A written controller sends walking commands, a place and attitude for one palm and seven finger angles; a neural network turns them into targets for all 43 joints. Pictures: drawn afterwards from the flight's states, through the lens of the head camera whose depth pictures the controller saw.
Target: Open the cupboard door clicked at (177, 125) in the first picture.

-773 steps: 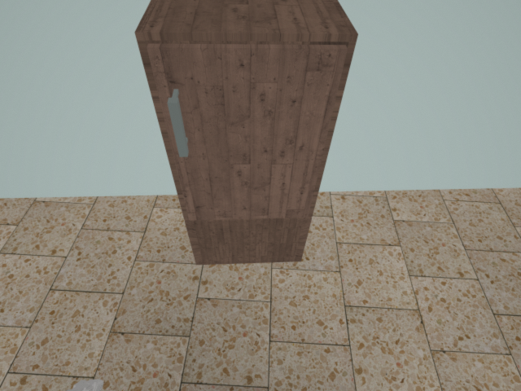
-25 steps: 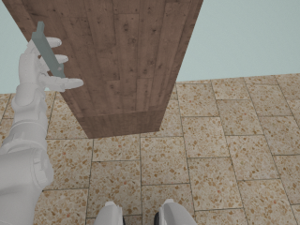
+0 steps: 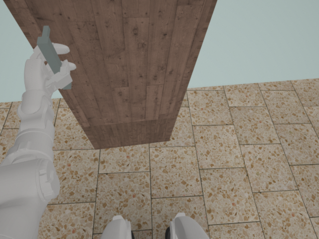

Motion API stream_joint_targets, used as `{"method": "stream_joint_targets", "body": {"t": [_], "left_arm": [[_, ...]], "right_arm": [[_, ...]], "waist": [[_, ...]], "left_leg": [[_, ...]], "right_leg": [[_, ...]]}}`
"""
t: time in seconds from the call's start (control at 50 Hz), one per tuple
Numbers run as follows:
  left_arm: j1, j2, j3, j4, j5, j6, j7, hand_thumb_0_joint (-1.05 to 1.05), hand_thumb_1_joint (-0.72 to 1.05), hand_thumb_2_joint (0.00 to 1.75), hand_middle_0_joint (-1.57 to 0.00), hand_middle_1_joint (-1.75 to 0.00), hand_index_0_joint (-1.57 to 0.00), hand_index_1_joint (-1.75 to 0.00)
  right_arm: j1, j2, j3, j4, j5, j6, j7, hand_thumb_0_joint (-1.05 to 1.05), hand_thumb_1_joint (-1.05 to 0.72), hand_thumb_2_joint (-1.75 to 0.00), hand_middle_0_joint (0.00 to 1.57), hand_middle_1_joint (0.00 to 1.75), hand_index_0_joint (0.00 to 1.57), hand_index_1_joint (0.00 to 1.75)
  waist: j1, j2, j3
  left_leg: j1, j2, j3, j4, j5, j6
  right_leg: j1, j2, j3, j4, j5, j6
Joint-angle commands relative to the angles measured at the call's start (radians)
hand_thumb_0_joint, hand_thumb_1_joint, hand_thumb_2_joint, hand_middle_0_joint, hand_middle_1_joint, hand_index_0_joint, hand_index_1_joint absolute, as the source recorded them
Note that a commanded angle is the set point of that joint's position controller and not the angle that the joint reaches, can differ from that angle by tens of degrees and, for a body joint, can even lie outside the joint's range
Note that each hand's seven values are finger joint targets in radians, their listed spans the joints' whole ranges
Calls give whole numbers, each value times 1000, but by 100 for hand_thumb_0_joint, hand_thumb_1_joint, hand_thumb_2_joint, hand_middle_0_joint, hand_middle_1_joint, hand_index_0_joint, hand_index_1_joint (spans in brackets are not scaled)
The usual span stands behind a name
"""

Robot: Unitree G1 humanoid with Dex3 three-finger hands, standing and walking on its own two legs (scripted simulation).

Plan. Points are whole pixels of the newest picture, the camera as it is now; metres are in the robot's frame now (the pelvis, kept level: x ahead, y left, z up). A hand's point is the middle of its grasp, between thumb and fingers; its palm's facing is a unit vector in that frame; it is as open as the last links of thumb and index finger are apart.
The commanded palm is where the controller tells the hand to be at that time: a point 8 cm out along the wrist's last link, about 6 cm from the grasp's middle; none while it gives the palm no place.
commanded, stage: pull the door open along its arc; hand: left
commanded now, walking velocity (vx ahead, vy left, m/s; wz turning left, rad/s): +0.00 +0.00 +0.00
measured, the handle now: (57, 60) +0.55 +0.22 +0.08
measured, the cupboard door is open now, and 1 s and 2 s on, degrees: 0 37 41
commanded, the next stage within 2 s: open thumb and fingers to let go in 1.04 s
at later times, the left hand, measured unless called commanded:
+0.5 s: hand (70, 97) +0.43 +0.18 +0.07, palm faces +0.05 -1.00 +0.00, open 5.7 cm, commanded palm +0.38 +0.22 +0.08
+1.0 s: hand (120, 152) +0.30 +0.07 +0.08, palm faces +0.43 -0.90 -0.02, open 5.9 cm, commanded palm +0.23 +0.09 +0.08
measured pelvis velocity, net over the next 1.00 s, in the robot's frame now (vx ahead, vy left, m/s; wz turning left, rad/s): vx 0.01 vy -0.03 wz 0.07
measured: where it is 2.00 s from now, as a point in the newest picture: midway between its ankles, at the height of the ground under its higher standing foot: outside the picture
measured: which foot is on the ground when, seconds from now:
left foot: down 0.00-1.00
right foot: down 0.00-1.00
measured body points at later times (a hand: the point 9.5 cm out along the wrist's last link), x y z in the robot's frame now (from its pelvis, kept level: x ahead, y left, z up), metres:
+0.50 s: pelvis +0.02 +0.00 +0.02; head +0.10 +0.01 +0.46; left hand +0.43 +0.23 +0.08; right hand +0.06 -0.26 -0.10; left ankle +0.01 +0.09 -0.67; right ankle +0.00 -0.13 -0.67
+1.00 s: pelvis +0.01 -0.03 +0.02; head +0.04 -0.04 +0.47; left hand +0.27 +0.11 +0.08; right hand +0.22 -0.22 -0.07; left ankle +0.01 +0.09 -0.67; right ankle +0.00 -0.13 -0.67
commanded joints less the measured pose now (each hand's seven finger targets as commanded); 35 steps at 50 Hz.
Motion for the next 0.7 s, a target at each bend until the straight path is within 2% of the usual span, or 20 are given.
{"method": "stream_joint_targets", "body": {"t": [0.0,0.06,0.08,0.12,0.14,0.18,0.24,0.28,0.32,0.36,0.4,0.44,0.48,0.5,0.52,0.58,0.6,0.62,0.66,0.68], "left_arm": [[-411,257,43,-215,-15,-78,-1,0,90,90,-40,-135,-40,-135],[-404,251,41,-224,-16,-83,-6,0,90,90,-40,-135,-40,-135],[-455,219,5,-240,-19,-85,-5,0,90,90,-40,-135,-40,-135],[-414,233,32,-247,-23,-91,-3,0,90,90,-40,-135,-40,-135],[-384,228,30,-258,-24,-93,-4,0,90,90,-40,-135,-40,-135],[-309,193,16,-255,-35,-85,-10,0,90,90,-40,-135,-40,-135],[-218,179,10,-351,-48,-84,-15,0,90,90,-40,-135,-40,-135],[-136,149,-1,-411,-63,-74,-14,0,90,90,-40,-135,-40,-135],[-22,127,-1,-468,-81,-64,-13,0,90,90,-40,-135,-40,-135],[55,73,-33,-522,-97,-51,-9,0,90,90,-40,-135,-40,-135],[136,34,-59,-594,-109,-41,-6,0,90,90,-40,-135,-40,-135],[237,1,-77,-688,-118,-40,6,0,90,90,-40,-135,-40,-135],[324,-60,-117,-768,-128,-35,18,0,90,90,-40,-135,-40,-135],[354,-109,-22,-822,-187,-22,143,0,90,90,-40,-135,-40,-135],[388,-167,-88,-861,-160,-16,222,0,90,90,-40,-135,-40,-135],[495,-275,-168,-967,-71,1,412,0,90,90,-40,-135,-40,-135],[507,-315,-209,-1001,-33,7,467,0,90,90,-40,-135,-40,-135],[522,-327,-221,-1012,2,14,524,0,90,90,-40,-135,-40,-135],[538,-432,-351,-1084,84,31,606,0,90,90,-40,-135,-40,-135],[558,-461,-382,-1116,106,39,638,0,90,90,-40,-135,-40,-135]], "right_arm": [[154,-182,-68,-51,1,-12,-11,0,-90,-90,20,30,20,30],[155,-179,-69,-54,1,-12,-11,0,-90,-90,20,30,20,30],[150,-176,-67,-49,1,-14,-11,0,-90,-90,20,30,20,30],[161,-179,-71,-52,-3,-15,-9,0,-90,-90,20,30,20,30],[154,-177,-72,-53,-1,-15,-8,0,-90,-90,20,30,20,30],[143,-174,-72,-66,3,-14,-3,0,-90,-90,20,30,20,30],[125,-169,-77,-89,10,-10,2,0,-90,-90,20,30,20,30],[115,-164,-83,-101,17,-7,4,0,-90,-90,20,30,20,30],[103,-162,-83,-122,20,-8,8,0,-90,-90,20,30,20,30],[76,-151,-85,-131,28,-12,10,0,-90,-90,20,30,20,30],[53,-146,-85,-147,34,-19,12,0,-90,-90,20,30,20,30],[33,-138,-88,-161,38,-30,15,0,-90,-90,20,30,20,30],[10,-128,-89,-170,39,-43,19,0,-90,-90,20,30,20,30],[-30,-101,-88,-177,34,-54,20,0,-90,-90,20,30,20,30],[-45,-100,-84,-180,26,-70,24,0,-90,-90,20,30,20,30],[-77,-84,-85,-180,1,-86,45,0,-90,-90,20,30,20,30],[-92,-79,-86,-180,-8,-87,51,0,-90,-90,20,30,20,30],[-95,-78,-87,-180,-19,-87,53,0,-90,-90,20,30,20,30],[-126,-65,-87,-191,-30,-83,60,0,-90,-90,20,30,20,30],[-133,-61,-90,-195,-34,-82,61,0,-90,-90,20,30,20,30]], "waist": [[2,94,-446],[7,105,-469],[-15,112,-455],[6,117,-488],[15,124,-504],[24,81,-478],[54,125,-516],[62,82,-509],[84,65,-500],[82,33,-443],[93,29,-421],[113,57,-428],[117,40,-408],[187,15,-369],[165,-3,-351],[167,-6,-343],[164,16,-343],[162,-32,-331],[148,3,-333],[149,-15,-344]], "left_leg": [[386,-34,-93,-111,407,-12],[403,-35,-94,-108,428,-14],[410,-32,-96,-105,429,-14],[436,-32,-99,-104,470,-16],[444,-32,-96,-105,480,-19],[416,-34,-87,-115,451,-16],[455,-35,-80,-125,516,-19],[462,-33,-74,-136,545,-17],[456,-37,-67,-149,569,-15],[428,-38,-50,-166,535,-11],[418,-42,-44,-182,519,-10],[446,-41,-39,-188,556,-12],[462,-40,-37,-195,565,-15],[410,-46,-30,-210,535,-25],[411,-45,-35,-212,519,-26],[409,-46,-34,-206,508,-33],[417,-46,-33,-201,501,-34],[407,-46,-40,-199,482,-32],[428,-44,-43,-201,471,-35],[438,-44,-48,-200,468,-35]], "right_leg": [[127,48,26,-100,331,-18],[132,48,26,-96,346,-19],[111,48,27,-97,346,-17],[124,51,22,-89,363,-22],[132,49,23,-89,372,-21],[157,51,21,-98,369,-19],[195,51,21,-95,416,-23],[231,53,19,-106,449,-21],[275,53,20,-113,479,-23],[296,50,20,-130,490,-17],[326,46,20,-136,498,-19],[340,42,23,-137,514,-20],[347,41,18,-141,519,-18],[364,40,2,-151,487,-17],[360,41,-4,-145,470,-15],[354,29,-9,-124,458,-17],[342,25,-7,-119,447,-18],[348,24,-8,-119,433,-20],[335,16,-8,-114,415,-23],[340,15,-9,-115,409,-25]]}}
